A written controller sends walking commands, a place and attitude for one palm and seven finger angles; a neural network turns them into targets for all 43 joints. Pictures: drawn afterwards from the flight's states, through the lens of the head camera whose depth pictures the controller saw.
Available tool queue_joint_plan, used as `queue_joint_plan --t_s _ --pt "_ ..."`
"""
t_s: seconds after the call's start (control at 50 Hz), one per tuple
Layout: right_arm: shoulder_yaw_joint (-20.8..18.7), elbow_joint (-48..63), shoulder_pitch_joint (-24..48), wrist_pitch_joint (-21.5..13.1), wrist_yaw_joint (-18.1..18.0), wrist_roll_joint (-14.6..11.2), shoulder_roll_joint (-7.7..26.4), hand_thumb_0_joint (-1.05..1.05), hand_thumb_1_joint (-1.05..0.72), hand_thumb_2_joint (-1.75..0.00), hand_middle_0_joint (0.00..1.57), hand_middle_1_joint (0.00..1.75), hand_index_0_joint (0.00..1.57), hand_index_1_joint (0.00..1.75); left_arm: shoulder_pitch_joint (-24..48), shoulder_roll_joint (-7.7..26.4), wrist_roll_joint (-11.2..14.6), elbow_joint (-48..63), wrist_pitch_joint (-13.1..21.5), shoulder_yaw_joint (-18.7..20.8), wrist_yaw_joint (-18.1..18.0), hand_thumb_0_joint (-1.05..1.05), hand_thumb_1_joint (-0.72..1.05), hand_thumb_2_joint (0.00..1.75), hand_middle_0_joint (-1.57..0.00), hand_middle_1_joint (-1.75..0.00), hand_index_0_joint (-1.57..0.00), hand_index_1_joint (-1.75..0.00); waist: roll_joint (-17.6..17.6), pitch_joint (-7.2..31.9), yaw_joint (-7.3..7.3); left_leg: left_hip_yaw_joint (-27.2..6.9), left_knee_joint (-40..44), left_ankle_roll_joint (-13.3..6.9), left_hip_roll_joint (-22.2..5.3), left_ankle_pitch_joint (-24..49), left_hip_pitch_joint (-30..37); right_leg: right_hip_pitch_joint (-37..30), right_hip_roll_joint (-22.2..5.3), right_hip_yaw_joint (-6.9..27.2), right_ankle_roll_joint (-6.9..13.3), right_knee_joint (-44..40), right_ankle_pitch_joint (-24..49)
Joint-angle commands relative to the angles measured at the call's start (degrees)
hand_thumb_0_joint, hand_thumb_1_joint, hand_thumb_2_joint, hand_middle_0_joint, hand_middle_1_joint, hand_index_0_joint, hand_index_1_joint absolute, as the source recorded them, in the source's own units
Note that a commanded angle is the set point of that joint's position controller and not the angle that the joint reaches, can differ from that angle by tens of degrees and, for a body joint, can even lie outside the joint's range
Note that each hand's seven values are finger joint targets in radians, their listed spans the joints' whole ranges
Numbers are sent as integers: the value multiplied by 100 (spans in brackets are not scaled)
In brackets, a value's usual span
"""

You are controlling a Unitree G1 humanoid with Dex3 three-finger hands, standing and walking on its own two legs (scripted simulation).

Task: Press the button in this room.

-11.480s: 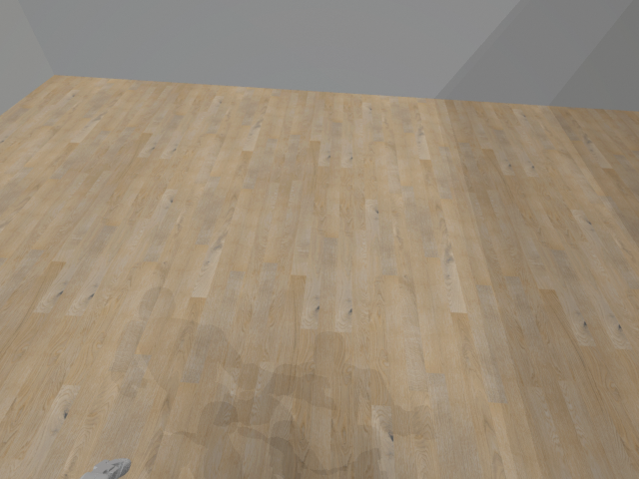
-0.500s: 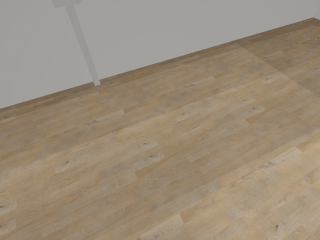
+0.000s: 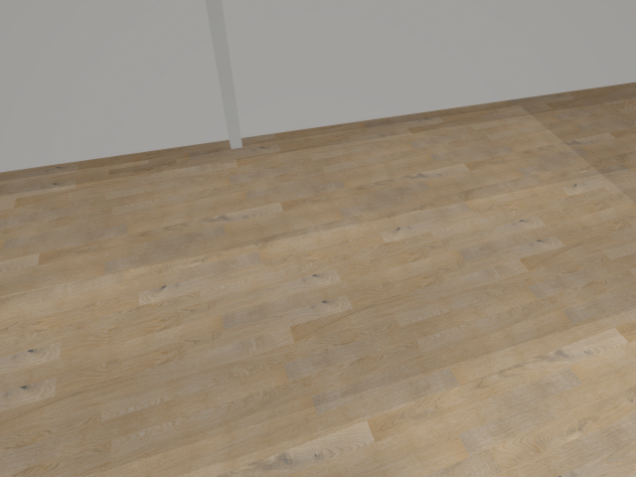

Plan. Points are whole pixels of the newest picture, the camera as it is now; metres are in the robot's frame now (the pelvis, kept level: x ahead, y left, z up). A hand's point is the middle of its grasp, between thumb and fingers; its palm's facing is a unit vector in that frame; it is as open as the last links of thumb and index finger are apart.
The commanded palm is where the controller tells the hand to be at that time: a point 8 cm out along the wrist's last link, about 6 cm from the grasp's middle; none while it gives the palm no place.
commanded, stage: turn or walk to find it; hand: left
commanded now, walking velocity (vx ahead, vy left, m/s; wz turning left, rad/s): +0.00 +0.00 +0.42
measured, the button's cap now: out of the picture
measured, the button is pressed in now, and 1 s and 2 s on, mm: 0 0 0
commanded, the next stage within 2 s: stand and wait in 1.74 s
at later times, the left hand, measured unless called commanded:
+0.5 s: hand out of the picture -0.04 +0.17 -0.17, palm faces +0.25 -0.94 -0.23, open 7.3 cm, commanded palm none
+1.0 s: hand out of the picture -0.02 +0.23 -0.15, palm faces +0.39 -0.88 -0.27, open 7.4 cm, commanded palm none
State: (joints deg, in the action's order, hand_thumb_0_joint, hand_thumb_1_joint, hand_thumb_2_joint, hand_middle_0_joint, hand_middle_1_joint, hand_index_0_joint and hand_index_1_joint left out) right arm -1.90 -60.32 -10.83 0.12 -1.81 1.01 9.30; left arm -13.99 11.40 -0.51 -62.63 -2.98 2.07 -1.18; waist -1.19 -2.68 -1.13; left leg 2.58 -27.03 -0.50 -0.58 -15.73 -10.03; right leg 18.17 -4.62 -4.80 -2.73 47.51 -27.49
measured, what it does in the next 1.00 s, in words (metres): steps on the spot, turning left: right foot, then left foot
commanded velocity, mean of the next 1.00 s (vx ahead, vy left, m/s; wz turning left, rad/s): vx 0.00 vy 0.00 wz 0.42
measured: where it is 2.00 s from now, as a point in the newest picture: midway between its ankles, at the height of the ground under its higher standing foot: outside the picture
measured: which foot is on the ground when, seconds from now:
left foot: down 0.00-0.16, up 0.18-0.56, down 0.58-1.00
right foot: up 0.00-0.12, down 0.14-0.58, up 0.60-1.00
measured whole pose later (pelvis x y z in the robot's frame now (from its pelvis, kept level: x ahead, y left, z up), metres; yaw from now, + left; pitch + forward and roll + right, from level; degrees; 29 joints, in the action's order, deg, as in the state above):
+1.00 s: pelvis -0.05 -0.01 +0.00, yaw +23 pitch -1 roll +1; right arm -3.1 -56.2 -12.7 1.6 -0.2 1.3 11.0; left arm -6.0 12.7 -0.3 -53.9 -2.6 2.9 -1.1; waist 0.9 -3.8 1.8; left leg -1.9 -27.4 -0.9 2.0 -12.5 -14.2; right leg 20.2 -3.3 -1.9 -4.4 45.3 -25.2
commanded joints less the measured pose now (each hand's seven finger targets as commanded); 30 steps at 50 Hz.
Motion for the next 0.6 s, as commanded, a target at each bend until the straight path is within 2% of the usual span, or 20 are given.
queue_joint_plan --t_s 0.0,0.04,0.08,0.1,0.12,0.14,0.16,0.18,0.2,0.22,0.24,0.28,0.32,0.36,0.44,0.48,0.52,0.54,0.56,0.58 --pt "-240 163 -227 4 -24 22 1128 0 -90 -90 20 30 20 30 109 247 9 418 172 55 -7 0 90 90 -20 -30 -20 -30 815 98 174 -1331 696 -850 -1378 3192 246 222 43 60 -69 -472 122" --pt "-268 211 -144 28 0 13 1148 0 -90 -90 20 30 20 30 -127 235 8 394 206 55 -23 0 90 90 -20 -30 -20 -30 909 301 97 -1350 522 -780 -1259 3033 236 -84 124 -8 -77 -1110 537" --pt "-292 290 -12 50 31 -25 1106 0 -90 -90 20 30 20 30 -452 307 -6 337 264 83 -45 0 90 90 -20 -30 -20 -30 775 434 -53 -1255 160 -525 -987 2448 -81 -753 97 -63 -75 -2177 1486" --pt "-290 324 -20 46 62 -65 964 0 -90 -90 20 30 20 30 -547 514 -33 342 316 118 -68 0 90 90 -20 -30 -20 -30 313 563 -73 -1037 -218 -277 -708 1870 -525 -1326 -233 283 24 -2601 2045" --pt "-235 437 -31 41 94 -95 646 0 -90 -90 20 30 20 30 -603 920 -96 356 356 203 -108 0 90 90 -20 -30 -20 -30 -905 569 -92 -408 -1011 32 -115 494 -1415 -1838 -1251 1277 362 -2788 2673" --pt "-248 639 247 108 106 -73 613 0 -90 -90 20 30 20 30 -643 1209 -104 449 344 264 -102 0 90 90 -20 -30 -20 -30 -1455 221 -243 -238 -2054 178 226 -1543 -1801 -1391 -2095 1869 1010 -3078 3063" --pt "-310 586 267 211 101 -23 779 0 -90 -90 20 30 20 30 -534 1066 -79 505 358 276 -112 0 90 90 -20 -30 -20 -30 -1319 147 -209 -616 -2969 153 40 -1657 -1786 -918 -2068 1802 1221 -3205 2685" --pt "-348 524 203 262 131 -5 811 0 -90 -90 20 30 20 30 -249 935 -77 614 342 273 -125 0 90 90 -20 -30 -20 -30 -1193 -186 -95 -704 -3526 148 -48 -1400 -1897 -484 -1923 1555 1206 -3368 2076" --pt "-364 480 144 285 163 -9 761 0 -90 -90 20 30 20 30 -11 809 -69 701 310 231 -125 0 90 90 -20 -30 -20 -30 -870 -372 51 -619 -3879 162 -79 -1177 -1926 -312 -1755 1322 1103 -3333 1983" --pt "-359 391 12 300 195 -1 702 0 -90 -90 20 30 20 30 148 750 -72 767 327 205 -107 0 90 90 -20 -30 -20 -30 -630 -379 147 -552 -4053 204 -121 -922 -1906 -299 -1550 886 976 -3219 2076" --pt "-343 374 -86 308 221 2 678 0 -90 -90 20 30 20 30 157 719 -75 822 350 187 -93 0 90 90 -20 -30 -20 -30 -627 -283 168 -484 -4095 246 -112 -750 -1906 -376 -1403 616 873 -3136 2214" --pt "-349 383 -104 320 241 -2 678 0 -90 -90 20 30 20 30 83 750 -82 857 371 192 -96 0 90 90 -20 -30 -20 -30 -725 -116 132 -379 -4062 328 -136 -605 -1933 -588 -1372 423 857 -3116 2151" --pt "-333 442 14 315 253 -4 660 0 -90 -90 20 30 20 30 -65 781 -97 860 372 208 -102 0 90 90 -20 -30 -20 -30 -789 -61 50 -285 -3754 387 -187 -635 -1945 -779 -1398 329 864 -3084 2299" --pt "-294 555 268 289 247 -10 643 0 -90 -90 20 30 20 30 -241 860 -120 813 368 237 -107 0 90 90 -20 -30 -20 -30 -785 -13 -81 -169 -3149 420 -226 -899 -1860 -983 -1537 364 995 -2954 2750" --pt "-212 681 465 201 238 -56 554 0 -90 -90 20 30 20 30 -391 1114 -144 764 338 323 -90 0 90 90 -20 -30 -20 -30 -902 242 -233 108 -1966 382 -214 -1144 -1459 -1309 -1696 245 1130 -2538 3566" --pt "-202 655 215 149 224 -66 561 0 -90 -90 20 30 20 30 -281 1169 -133 773 319 350 -77 0 90 90 -20 -30 -20 -30 -945 444 -115 261 -1226 343 -154 -863 -1099 -1373 -1667 90 1022 -2213 3769" --pt "-220 577 -138 91 223 -53 687 0 -90 -90 20 30 20 30 -149 1124 -67 784 270 347 -59 0 90 90 -20 -30 -20 -30 -579 566 107 296 -19 272 -151 249 -180 -918 -1462 -262 614 -1623 3325" --pt "-280 536 -379 34 226 -36 963 0 -90 -90 20 30 20 30 -159 959 -16 866 233 324 -42 0 90 90 -20 -30 -20 -30 276 731 247 -256 514 122 -543 1094 535 -325 -1141 -526 300 -882 2570" --pt "-404 557 -581 1 194 5 1515 0 -90 -90 20 30 20 30 -121 572 18 1072 200 237 -15 0 90 90 -20 -30 -20 -30 1914 638 334 -2143 748 -515 -1942 2935 1091 1161 -372 -686 -132 209 -152" --pt "-452 473 -829 68 155 1 1741 0 -90 -90 20 30 20 30 252 543 -35 1187 138 166 -43 0 90 90 -20 -30 -20 -30 1796 633 498 -2226 815 -999 -2377 3484 719 1148 -232 -167 -111 982 -1043"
